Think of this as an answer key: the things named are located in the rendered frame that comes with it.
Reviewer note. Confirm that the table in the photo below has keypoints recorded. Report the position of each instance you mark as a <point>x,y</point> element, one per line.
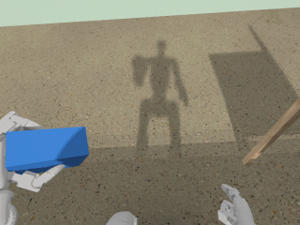
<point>286,120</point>

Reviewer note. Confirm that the robot left thigh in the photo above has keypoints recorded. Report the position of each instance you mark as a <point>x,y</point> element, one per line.
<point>123,218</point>

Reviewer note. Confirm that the robot left hand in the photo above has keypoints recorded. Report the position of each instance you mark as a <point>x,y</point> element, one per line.
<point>28,180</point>

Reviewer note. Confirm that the robot right hand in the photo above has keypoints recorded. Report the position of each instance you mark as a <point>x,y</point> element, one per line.
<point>235,212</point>

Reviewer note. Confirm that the left robot forearm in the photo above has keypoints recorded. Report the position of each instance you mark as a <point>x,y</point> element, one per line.
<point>8,212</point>

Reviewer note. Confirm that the sponge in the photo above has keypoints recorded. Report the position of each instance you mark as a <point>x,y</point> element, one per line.
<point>39,150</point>

